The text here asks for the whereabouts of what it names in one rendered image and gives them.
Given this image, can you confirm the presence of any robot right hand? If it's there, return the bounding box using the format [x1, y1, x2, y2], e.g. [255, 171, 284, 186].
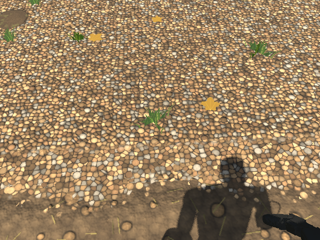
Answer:
[262, 213, 320, 240]

